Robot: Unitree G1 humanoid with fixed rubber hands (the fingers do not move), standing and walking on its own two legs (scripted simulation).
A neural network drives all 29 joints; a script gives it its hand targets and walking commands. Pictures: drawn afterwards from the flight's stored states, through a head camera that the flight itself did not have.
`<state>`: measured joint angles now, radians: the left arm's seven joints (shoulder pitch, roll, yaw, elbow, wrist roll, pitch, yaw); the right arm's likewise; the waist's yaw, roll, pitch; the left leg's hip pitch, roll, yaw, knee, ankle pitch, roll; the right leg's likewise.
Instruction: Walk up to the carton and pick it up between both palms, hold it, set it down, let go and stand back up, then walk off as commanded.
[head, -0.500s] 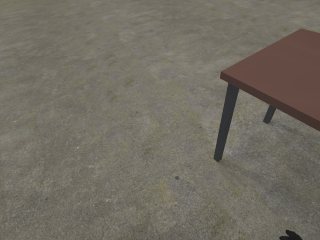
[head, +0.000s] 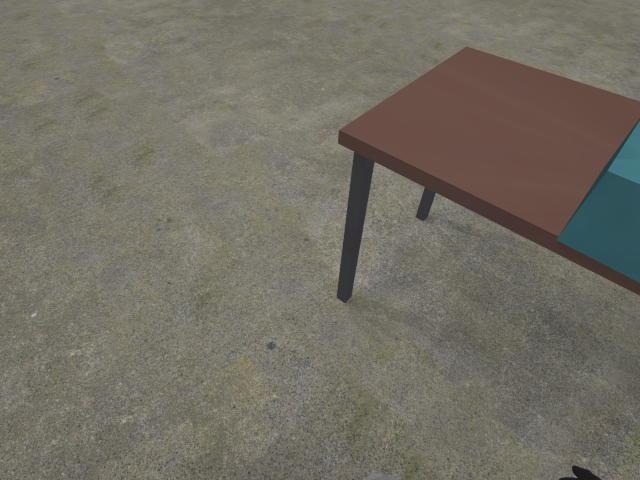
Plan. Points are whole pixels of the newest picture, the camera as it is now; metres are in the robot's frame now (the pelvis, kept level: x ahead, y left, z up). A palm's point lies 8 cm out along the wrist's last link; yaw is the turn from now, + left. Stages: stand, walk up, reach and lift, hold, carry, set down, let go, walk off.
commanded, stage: walk up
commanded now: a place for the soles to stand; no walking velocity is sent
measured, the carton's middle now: out of the picture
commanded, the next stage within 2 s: none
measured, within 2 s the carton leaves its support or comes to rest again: neither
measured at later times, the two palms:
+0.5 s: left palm out of the picture +0.12 +0.25 -0.13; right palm out of the picture +0.03 -0.35 -0.07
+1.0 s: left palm (193, 436) +0.22 +0.20 -0.12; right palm out of the picture +0.03 -0.39 -0.11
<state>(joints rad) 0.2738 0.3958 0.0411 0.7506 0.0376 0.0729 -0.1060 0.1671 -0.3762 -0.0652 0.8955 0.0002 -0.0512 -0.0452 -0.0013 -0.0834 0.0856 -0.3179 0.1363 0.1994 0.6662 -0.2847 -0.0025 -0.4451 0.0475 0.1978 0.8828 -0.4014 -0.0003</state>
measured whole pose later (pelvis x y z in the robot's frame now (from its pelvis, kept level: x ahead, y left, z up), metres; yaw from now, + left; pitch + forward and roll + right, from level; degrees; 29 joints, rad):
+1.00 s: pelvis +0.06 -0.07 -0.01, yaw -21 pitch -4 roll -1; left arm 0.31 0.40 0.04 0.75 0.04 0.03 -0.09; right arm 0.18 -0.38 -0.07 0.90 0.00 -0.07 -0.02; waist 0.00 -0.01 0.14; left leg -0.42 0.07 0.06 1.00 -0.50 0.01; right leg -0.35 0.07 0.16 0.80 -0.38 0.02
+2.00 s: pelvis +0.14 -0.13 -0.01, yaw -38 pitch -4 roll +0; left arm 0.27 0.42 0.04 0.75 0.04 0.08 -0.08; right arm 0.25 -0.37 -0.07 0.90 0.00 -0.08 -0.06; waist 0.00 -0.09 0.15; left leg -0.39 0.09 0.07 0.80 -0.33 -0.01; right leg -0.43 0.13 0.14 0.91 -0.40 -0.03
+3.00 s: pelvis +0.14 -0.18 -0.02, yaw -45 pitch -3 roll +0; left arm 0.24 0.43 0.04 0.75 0.04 0.03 -0.02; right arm 0.23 -0.38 -0.07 0.90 0.00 -0.06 -0.06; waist 0.00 -0.08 0.14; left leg -0.44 0.10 0.05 0.88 -0.38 -0.02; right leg -0.42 0.09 0.11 0.94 -0.49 -0.02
